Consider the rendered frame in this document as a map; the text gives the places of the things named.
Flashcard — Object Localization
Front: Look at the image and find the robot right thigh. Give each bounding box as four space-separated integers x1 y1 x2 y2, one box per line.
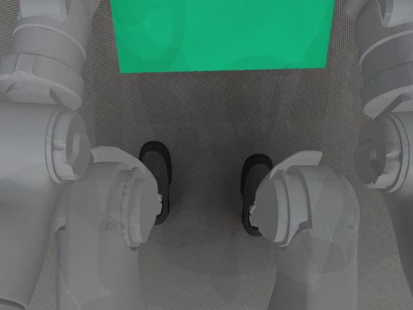
263 165 358 310

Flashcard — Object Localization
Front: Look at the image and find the left robot forearm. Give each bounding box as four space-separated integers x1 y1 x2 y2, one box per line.
0 0 100 111

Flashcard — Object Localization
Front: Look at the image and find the left robot upper arm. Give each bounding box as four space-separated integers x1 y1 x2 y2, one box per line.
0 101 91 310

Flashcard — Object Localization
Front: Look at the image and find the right robot upper arm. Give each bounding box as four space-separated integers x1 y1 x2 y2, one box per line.
353 111 413 297

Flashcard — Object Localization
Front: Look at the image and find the carton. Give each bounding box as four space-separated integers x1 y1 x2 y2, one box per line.
110 0 334 73

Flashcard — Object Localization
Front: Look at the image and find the right robot forearm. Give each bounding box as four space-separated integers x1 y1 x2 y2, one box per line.
343 0 413 118

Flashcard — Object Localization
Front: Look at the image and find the robot left foot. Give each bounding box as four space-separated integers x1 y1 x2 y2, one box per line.
139 141 172 225

